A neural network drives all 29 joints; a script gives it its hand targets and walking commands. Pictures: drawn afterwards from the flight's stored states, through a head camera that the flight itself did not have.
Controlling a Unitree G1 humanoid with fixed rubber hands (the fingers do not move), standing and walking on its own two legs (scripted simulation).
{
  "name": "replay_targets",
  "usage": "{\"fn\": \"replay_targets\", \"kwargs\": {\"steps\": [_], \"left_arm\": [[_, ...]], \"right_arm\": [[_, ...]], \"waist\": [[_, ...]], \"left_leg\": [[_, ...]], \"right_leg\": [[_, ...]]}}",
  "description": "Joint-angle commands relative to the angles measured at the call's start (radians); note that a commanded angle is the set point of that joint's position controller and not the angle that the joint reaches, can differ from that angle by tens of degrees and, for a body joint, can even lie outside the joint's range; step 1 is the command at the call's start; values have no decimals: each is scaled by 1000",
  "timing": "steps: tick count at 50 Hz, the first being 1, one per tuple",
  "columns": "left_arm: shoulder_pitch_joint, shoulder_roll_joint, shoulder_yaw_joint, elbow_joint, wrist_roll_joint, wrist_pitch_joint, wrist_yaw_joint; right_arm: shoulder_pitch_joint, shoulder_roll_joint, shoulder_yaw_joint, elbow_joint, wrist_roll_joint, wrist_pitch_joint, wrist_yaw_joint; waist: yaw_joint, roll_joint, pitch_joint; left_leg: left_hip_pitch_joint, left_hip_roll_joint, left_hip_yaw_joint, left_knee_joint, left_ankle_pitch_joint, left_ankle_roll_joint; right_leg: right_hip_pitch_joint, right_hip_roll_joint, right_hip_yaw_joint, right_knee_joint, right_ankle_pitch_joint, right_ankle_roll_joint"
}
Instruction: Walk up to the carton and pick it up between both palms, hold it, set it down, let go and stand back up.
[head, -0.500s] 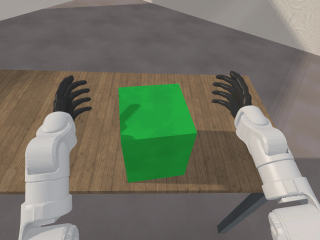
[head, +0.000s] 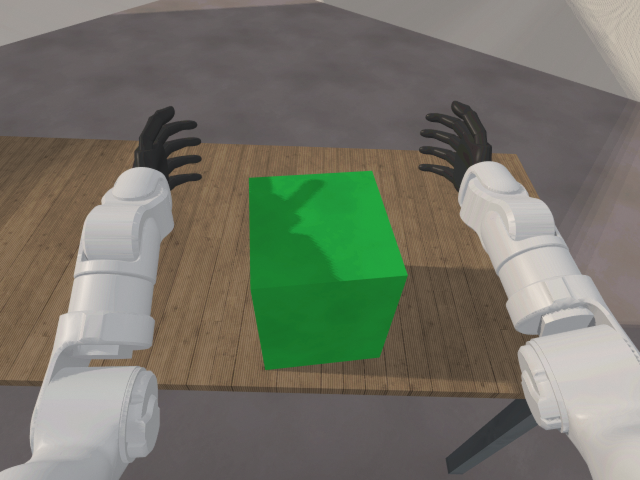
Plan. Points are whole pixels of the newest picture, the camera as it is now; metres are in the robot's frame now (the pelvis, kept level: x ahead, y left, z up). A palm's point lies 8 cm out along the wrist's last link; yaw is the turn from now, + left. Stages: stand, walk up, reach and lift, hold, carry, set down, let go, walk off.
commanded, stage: reach and lift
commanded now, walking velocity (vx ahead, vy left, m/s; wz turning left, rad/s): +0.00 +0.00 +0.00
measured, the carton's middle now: (317, 272) +0.39 +0.03 +0.03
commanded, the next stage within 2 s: none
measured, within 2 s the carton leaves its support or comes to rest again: neither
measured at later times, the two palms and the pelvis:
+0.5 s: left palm (184, 233) +0.39 +0.21 +0.10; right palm (433, 226) +0.43 -0.12 +0.10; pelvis -0.02 +0.00 -0.01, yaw +1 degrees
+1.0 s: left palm (214, 246) +0.39 +0.17 +0.08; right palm (413, 233) +0.42 -0.09 +0.09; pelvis -0.02 +0.00 -0.01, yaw +1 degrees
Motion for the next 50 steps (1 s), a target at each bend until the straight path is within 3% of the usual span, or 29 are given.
{"fn": "replay_targets", "kwargs": {"steps": [1,5,7,10,11,13,14,16,20,22,27,29,31,32,36,39,40,41,44,48,50], "left_arm": [[-338,72,10,-68,31,-107,-21],[-283,57,28,-74,57,-187,-29],[-266,41,23,-140,42,-232,-33],[-316,35,19,-123,64,-298,-25],[-333,34,17,-111,54,-320,-19],[-371,29,15,-47,51,-374,-9],[-430,19,-3,10,42,-407,-4],[-429,15,-5,32,30,-454,15],[-499,-32,-36,265,24,-552,43],[-521,-30,-14,375,29,-603,51],[-498,-31,1,520,37,-697,46],[-496,-38,-3,563,57,-719,44],[-521,-41,-2,576,46,-738,44],[-539,-38,0,577,59,-745,46],[-542,-54,-11,563,45,-772,58],[-542,-115,-35,545,48,-778,66],[-539,-108,-17,525,58,-778,70],[-551,-120,-29,507,61,-783,71],[-573,-151,-22,507,65,-776,77],[-592,-179,-7,480,105,-768,93],[-592,-209,12,485,130,-754,94]], "right_arm": [[-380,-111,-41,-59,-32,-87,-1],[-320,-74,-39,-82,-62,-156,-9],[-319,-59,-26,-154,-61,-189,-13],[-312,-47,-68,-131,-104,-234,-11],[-347,-48,-73,-146,-112,-249,-5],[-377,-35,-88,-126,-139,-274,-2],[-401,-28,-104,-72,-157,-279,2],[-409,-23,-121,-76,-169,-303,7],[-447,16,-138,82,-219,-326,27],[-458,17,-152,143,-246,-340,25],[-452,38,-123,219,-246,-399,23],[-463,42,-120,265,-243,-414,15],[-489,41,-110,287,-231,-431,9],[-489,45,-115,303,-229,-436,5],[-518,61,-81,282,-193,-457,10],[-498,86,-76,314,-181,-459,14],[-491,90,-74,304,-188,-456,15],[-499,89,-73,288,-181,-460,16],[-526,113,-103,294,-200,-445,19],[-523,139,-150,255,-249,-450,-5],[-526,171,-180,257,-287,-441,-10]], "waist": [[-9,6,-467],[-12,18,-454],[-16,22,-506],[-24,72,-517],[-14,56,-534],[-9,56,-522],[-21,61,-496],[-1,67,-573],[5,48,-606],[3,22,-609],[7,-27,-653],[-3,-19,-637],[-7,-51,-615],[-11,-24,-610],[14,-32,-651],[5,9,-642],[21,18,-650],[17,37,-665],[22,18,-654],[2,41,-696],[-5,26,-673]], "left_leg": [[117,-133,69,42,539,-9],[105,-141,74,59,608,-17],[114,-141,73,73,651,-15],[109,-139,70,72,626,-19],[97,-134,64,70,605,-14],[51,-134,67,63,526,-10],[29,-129,61,54,456,-9],[11,-124,63,53,432,-6],[-62,-113,62,53,312,-6],[-110,-110,60,54,270,-1],[-159,-115,67,92,350,-2],[-165,-112,67,92,340,-4],[-167,-110,65,109,366,-5],[-167,-113,71,111,377,-6],[-158,-108,74,137,432,-13],[-134,-105,74,145,459,-26],[-140,-105,78,142,454,-23],[-126,-102,75,147,461,-29],[-157,-101,71,138,405,-21],[-170,-102,70,136,378,-25],[-167,-104,68,132,379,-24]], "right_leg": [[298,78,-47,43,442,25],[317,77,-45,57,518,33],[317,80,-49,67,544,34],[266,79,-52,54,449,21],[252,78,-48,56,438,22],[224,68,-45,50,364,19],[180,65,-48,41,274,14],[178,63,-45,52,266,8],[121,52,-47,51,141,-3],[126,43,-40,60,128,2],[179,40,-29,104,269,10],[176,40,-32,105,266,9],[172,46,-38,112,284,10],[163,42,-28,109,292,8],[141,54,-32,123,303,7],[104,55,-34,109,282,-7],[116,52,-27,112,288,-6],[102,56,-35,118,285,-7],[71,50,-30,107,218,-10],[79,48,-29,112,226,-8],[79,44,-32,100,228,-4]]}}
